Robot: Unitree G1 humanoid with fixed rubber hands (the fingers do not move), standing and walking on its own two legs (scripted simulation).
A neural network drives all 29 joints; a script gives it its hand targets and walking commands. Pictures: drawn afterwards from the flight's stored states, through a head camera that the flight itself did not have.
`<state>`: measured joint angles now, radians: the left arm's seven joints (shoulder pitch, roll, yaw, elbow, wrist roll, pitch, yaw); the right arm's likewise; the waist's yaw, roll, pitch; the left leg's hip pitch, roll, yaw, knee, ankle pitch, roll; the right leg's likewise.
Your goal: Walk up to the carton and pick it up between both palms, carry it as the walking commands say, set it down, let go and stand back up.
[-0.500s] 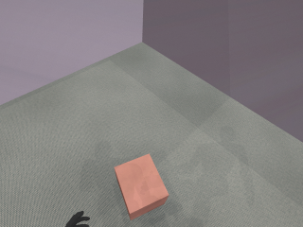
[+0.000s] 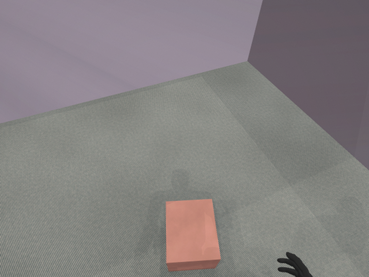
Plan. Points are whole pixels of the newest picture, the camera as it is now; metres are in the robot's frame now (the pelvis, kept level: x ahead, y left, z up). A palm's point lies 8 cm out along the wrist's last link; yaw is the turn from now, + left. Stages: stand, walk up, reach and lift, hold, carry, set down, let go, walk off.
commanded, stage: walk up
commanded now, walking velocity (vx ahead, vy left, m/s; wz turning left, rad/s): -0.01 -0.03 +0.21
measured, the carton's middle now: (190, 234) +0.41 +0.01 -0.66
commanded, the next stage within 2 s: none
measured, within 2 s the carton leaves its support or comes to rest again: neither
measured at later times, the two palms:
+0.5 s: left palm out of the picture -0.03 +0.29 -0.10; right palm out of the picture +0.09 -0.27 -0.13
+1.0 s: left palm out of the picture -0.03 +0.35 -0.13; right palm out of the picture +0.05 -0.16 -0.07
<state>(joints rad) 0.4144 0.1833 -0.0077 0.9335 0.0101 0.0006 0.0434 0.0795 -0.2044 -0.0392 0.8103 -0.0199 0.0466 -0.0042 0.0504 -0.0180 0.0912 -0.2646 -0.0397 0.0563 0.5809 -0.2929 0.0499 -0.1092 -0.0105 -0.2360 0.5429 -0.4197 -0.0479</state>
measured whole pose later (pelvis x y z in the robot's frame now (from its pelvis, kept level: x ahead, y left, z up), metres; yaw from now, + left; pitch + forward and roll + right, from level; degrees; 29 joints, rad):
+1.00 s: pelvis -0.04 +0.09 +0.02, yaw +6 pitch +1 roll -4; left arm 0.24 0.26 0.10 0.98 0.04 0.10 -0.01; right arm 0.26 -0.21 -0.01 0.88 -0.02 -0.03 -0.04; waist -0.01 -0.02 0.01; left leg -0.24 0.05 0.04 0.38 -0.16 0.05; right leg -0.37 -0.02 0.01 0.97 -0.34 0.07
